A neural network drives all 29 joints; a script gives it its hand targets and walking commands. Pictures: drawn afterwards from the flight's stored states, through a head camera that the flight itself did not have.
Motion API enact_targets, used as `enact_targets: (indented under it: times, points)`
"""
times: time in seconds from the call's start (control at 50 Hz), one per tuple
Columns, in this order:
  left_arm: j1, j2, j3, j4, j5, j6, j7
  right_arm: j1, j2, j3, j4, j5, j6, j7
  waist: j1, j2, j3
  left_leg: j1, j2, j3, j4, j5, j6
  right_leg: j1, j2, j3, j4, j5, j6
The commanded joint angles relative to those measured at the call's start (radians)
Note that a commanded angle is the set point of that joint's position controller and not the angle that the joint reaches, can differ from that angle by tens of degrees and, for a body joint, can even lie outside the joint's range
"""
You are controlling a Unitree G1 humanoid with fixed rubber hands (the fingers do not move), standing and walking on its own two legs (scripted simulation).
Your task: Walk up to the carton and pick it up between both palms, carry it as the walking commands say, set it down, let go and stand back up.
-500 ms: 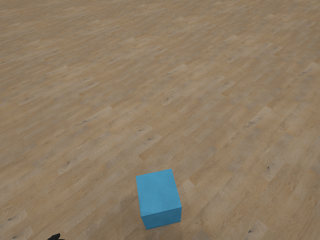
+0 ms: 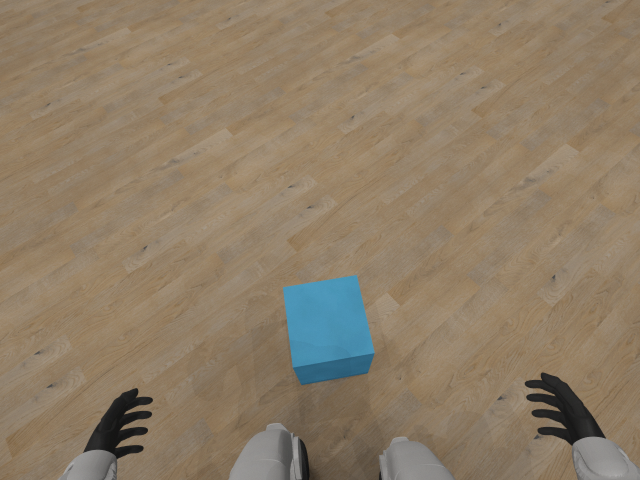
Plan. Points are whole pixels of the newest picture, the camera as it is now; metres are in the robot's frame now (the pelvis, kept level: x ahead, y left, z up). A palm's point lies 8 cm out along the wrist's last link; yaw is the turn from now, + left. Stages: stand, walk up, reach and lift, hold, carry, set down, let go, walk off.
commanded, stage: reach and lift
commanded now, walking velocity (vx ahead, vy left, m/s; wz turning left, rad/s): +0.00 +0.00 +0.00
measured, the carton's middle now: (327, 332) +0.46 +0.03 -0.62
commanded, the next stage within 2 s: none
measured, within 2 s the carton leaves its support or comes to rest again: neither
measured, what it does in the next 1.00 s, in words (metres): lowers itself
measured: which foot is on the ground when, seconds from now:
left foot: down 0.00-1.00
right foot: down 0.00-1.00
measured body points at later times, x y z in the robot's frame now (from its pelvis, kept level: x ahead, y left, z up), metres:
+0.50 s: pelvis -0.02 -0.01 -0.04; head +0.15 -0.01 +0.37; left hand +0.28 +0.26 -0.14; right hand +0.29 -0.25 -0.16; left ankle +0.06 +0.12 -0.71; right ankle +0.00 -0.14 -0.71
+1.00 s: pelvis -0.03 +0.01 -0.07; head +0.23 +0.01 +0.29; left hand +0.39 +0.23 -0.18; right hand +0.42 -0.20 -0.19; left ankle +0.06 +0.12 -0.71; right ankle +0.00 -0.14 -0.71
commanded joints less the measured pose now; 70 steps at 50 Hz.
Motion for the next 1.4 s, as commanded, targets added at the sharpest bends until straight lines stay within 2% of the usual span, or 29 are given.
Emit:
enact_targets:
  times: [0.0,0.1,0.12,0.18,0.2,0.26,0.36,0.38,0.4,0.5,0.54,0.58,0.6,0.74,0.76,0.82,0.86,0.88,0.98,1.0,1.04,1.16,1.2,1.22,1.24,1.26,1.32,1.34,1.38]
  points:
    - [-0.198,0.048,0.086,-0.283,0.064,-0.036,0.041,-0.226,-0.17,-0.148,-0.132,-0.066,-0.027,0.014,-0.015,0.06,-0.436,0.278,-0.065,-0.081,-0.015,0.212,-0.051,-0.33,0.026,-0.126,-0.086,0.096,-0.031]
    - [-0.102,0.0,0.034,-0.182,0.036,-0.004,0.056,-0.167,-0.153,-0.102,-0.042,-0.042,0.007,0.002,0.023,0.095,-0.499,0.304,-0.079,-0.094,0.043,0.407,-0.052,-0.387,0.037,-0.134,-0.017,0.178,-0.034]
    - [-0.159,-0.025,0.034,-0.209,0.004,-0.018,0.068,-0.186,-0.174,-0.133,-0.021,-0.056,-0.002,-0.005,-0.038,0.034,-0.489,0.249,-0.061,-0.14,0.08,0.474,-0.036,-0.454,0.037,-0.112,0.024,0.204,-0.036]
    - [-0.208,-0.005,0.038,-0.235,0.001,-0.032,0.077,-0.191,-0.105,-0.075,0.014,-0.004,-0.01,-0.01,0.011,0.075,-0.521,0.238,-0.082,-0.126,0.117,0.532,-0.02,-0.464,0.038,-0.104,0.02,0.271,-0.027]
    - [-0.254,-0.04,0.001,-0.226,-0.04,-0.032,0.075,-0.223,-0.133,-0.108,0.012,-0.026,-0.012,-0.024,-0.059,-0.011,-0.523,0.19,-0.07,-0.15,0.133,0.537,-0.009,-0.545,0.044,-0.106,0.034,0.279,-0.021]
    - [-0.334,0.031,0.076,-0.224,-0.029,-0.042,0.074,-0.357,-0.086,-0.047,-0.113,0.049,-0.027,-0.041,0.045,0.006,-0.657,0.081,-0.082,-0.139,0.193,0.498,0.002,-0.492,0.033,-0.066,0.055,0.351,-0.018]
    - [-0.451,0.051,0.097,-0.2,-0.04,-0.016,0.063,-0.484,-0.066,-0.042,-0.09,0.082,0.012,-0.057,0.052,-0.089,-0.767,-0.049,-0.085,-0.106,0.264,0.454,0.008,-0.527,0.033,-0.053,0.081,0.398,-0.004]
    - [-0.447,0.01,0.051,-0.183,-0.062,-0.011,0.073,-0.459,-0.108,-0.085,-0.087,0.038,0.008,-0.059,0.003,-0.064,-0.781,-0.044,-0.085,-0.133,0.253,0.457,0.005,-0.57,0.047,-0.083,0.105,0.377,-0.013]
    - [-0.433,0.037,0.126,-0.163,-0.01,0.008,0.065,-0.529,-0.079,-0.065,-0.124,0.082,0.017,-0.054,0.087,-0.033,-0.827,-0.045,-0.087,-0.12,0.276,0.471,0.005,-0.623,0.041,-0.068,0.101,0.337,-0.013]
    - [-0.625,-0.015,0.077,-0.131,-0.074,0.04,0.074,-0.686,-0.093,-0.087,-0.073,0.093,0.05,-0.058,0.008,-0.114,-0.795,-0.167,-0.088,-0.11,0.27,0.262,0.005,-0.625,0.036,-0.069,0.098,0.202,-0.017]
    - [-0.697,0.014,0.088,-0.181,-0.067,0.063,0.078,-0.773,-0.113,-0.06,-0.088,0.092,0.074,-0.042,0.058,-0.065,-0.846,-0.146,-0.088,-0.12,0.236,0.2,-0.006,-0.642,0.048,-0.098,0.107,0.129,-0.013]
    - [-0.705,-0.015,0.11,-0.122,-0.046,0.075,0.092,-0.764,-0.123,-0.097,-0.021,0.066,0.077,-0.042,0.016,-0.065,-0.878,-0.166,-0.09,-0.134,0.258,0.214,-0.015,-0.7,0.057,-0.107,0.143,0.13,-0.013]
    - [-0.806,-0.021,0.108,-0.184,-0.084,0.072,0.094,-0.848,-0.1,-0.06,-0.045,0.102,0.077,-0.042,0.05,-0.068,-0.895,-0.17,-0.093,-0.117,0.258,0.194,-0.016,-0.676,0.035,-0.077,0.112,0.104,-0.019]
    - [-0.955,-0.088,0.097,-0.111,-0.091,0.078,0.153,-1.074,-0.167,-0.098,0.051,0.111,0.052,-0.008,0.023,-0.001,-0.919,-0.132,-0.082,-0.149,0.262,0.2,-0.036,-0.891,0.054,-0.111,0.157,0.075,-0.032]
    - [-0.995,-0.087,0.102,-0.152,-0.093,0.074,0.162,-1.05,-0.188,-0.119,0.066,0.102,0.049,-0.011,-0.003,0.021,-0.988,-0.076,-0.094,-0.141,0.251,0.255,-0.037,-0.85,0.056,-0.12,0.141,0.127,-0.033]
    - [-0.968,-0.104,0.153,-0.116,-0.073,0.065,0.173,-1.075,-0.183,-0.115,0.086,0.11,0.04,-0.013,0.048,0.02,-1.103,0.035,-0.103,-0.15,0.312,0.516,-0.032,-0.939,0.061,-0.126,0.172,0.239,-0.025]
    - [-1.002,-0.179,0.091,-0.168,-0.126,0.06,0.171,-1.12,-0.186,-0.103,0.049,0.139,0.034,-0.001,-0.016,0.008,-1.15,0.044,-0.091,-0.181,0.307,0.523,-0.024,-0.933,0.068,-0.13,0.169,0.243,-0.043]
    - [-1.04,-0.152,0.129,-0.099,-0.121,0.054,0.174,-1.156,-0.163,-0.101,0.121,0.103,0.019,-0.007,0.002,-0.059,-1.07,-0.065,-0.094,-0.158,0.324,0.49,-0.014,-0.975,0.058,-0.112,0.155,0.245,-0.04]
    - [-1.108,-0.117,0.208,-0.086,-0.055,0.027,0.18,-1.278,-0.176,-0.124,0.061,0.129,-0.008,-0.013,0.056,-0.014,-1.231,0.095,-0.092,-0.187,0.361,0.723,-0.004,-1.117,0.07,-0.121,0.179,0.303,-0.028]
    - [-1.102,-0.102,0.236,-0.12,-0.043,0.024,0.181,-1.313,-0.163,-0.1,0.01,0.161,-0.001,-0.007,0.113,-0.005,-1.287,0.109,-0.095,-0.17,0.369,0.795,0.002,-1.116,0.063,-0.104,0.17,0.352,-0.033]
    - [-1.172,-0.171,0.158,-0.168,-0.089,0.022,0.167,-1.326,-0.149,-0.107,0.083,0.133,0.007,-0.011,0.019,0.002,-1.346,0.081,-0.094,-0.19,0.357,0.796,-0.004,-1.071,0.074,-0.126,0.173,0.378,-0.025]
    - [-1.292,-0.146,0.194,-0.189,-0.094,0.033,0.172,-1.478,-0.169,-0.131,0.005,0.118,0.022,-0.031,0.013,-0.076,-1.493,0.085,-0.092,-0.187,0.371,0.772,0.015,-1.057,0.065,-0.131,0.182,0.389,-0.031]
    - [-1.291,-0.147,0.265,-0.151,-0.044,0.016,0.172,-1.414,-0.093,-0.113,0.117,0.087,0.03,-0.034,0.058,-0.068,-1.406,-0.023,-0.094,-0.163,0.383,0.769,0.016,-1.05,0.054,-0.1,0.176,0.412,-0.042]
    - [-1.282,-0.17,0.216,-0.125,-0.05,0.028,0.172,-1.391,-0.108,-0.169,0.155,0.097,0.024,-0.029,0.001,-0.009,-1.444,0.11,-0.082,-0.209,0.376,0.842,-0.003,-1.131,0.067,-0.135,0.177,0.397,-0.032]
    - [-1.257,-0.152,0.263,-0.135,0.003,0.024,0.175,-1.412,-0.123,-0.163,0.128,0.074,0.02,-0.031,0.06,0.024,-1.439,0.159,-0.084,-0.194,0.414,0.883,0.01,-1.213,0.062,-0.106,0.173,0.393,-0.051]
    - [-1.298,-0.18,0.244,-0.133,-0.033,0.028,0.161,-1.453,-0.148,-0.145,0.078,0.067,0.027,-0.036,0.03,0.01,-1.463,0.088,-0.076,-0.18,0.413,0.806,0.009,-1.178,0.046,-0.1,0.138,0.395,-0.055]
    - [-1.273,-0.173,0.261,-0.141,-0.02,-0.002,0.153,-1.438,-0.07,-0.109,0.092,0.092,0.013,-0.03,0.07,-0.003,-1.423,0.026,-0.083,-0.178,0.432,0.828,0.002,-1.23,0.054,-0.101,0.178,0.425,-0.056]
    - [-1.258,-0.194,0.261,-0.052,-0.019,0.01,0.152,-1.482,-0.089,-0.164,0.062,0.057,0.005,-0.027,0.03,-0.07,-1.359,-0.042,-0.064,-0.217,0.426,0.852,0.011,-1.313,0.06,-0.127,0.202,0.429,-0.027]
    - [-1.273,-0.201,0.254,-0.068,-0.014,0.003,0.151,-1.457,-0.071,-0.153,0.085,0.074,-0.006,-0.026,0.034,-0.004,-1.368,-0.028,-0.073,-0.196,0.431,0.836,0.001,-1.307,0.055,-0.126,0.194,0.42,-0.035]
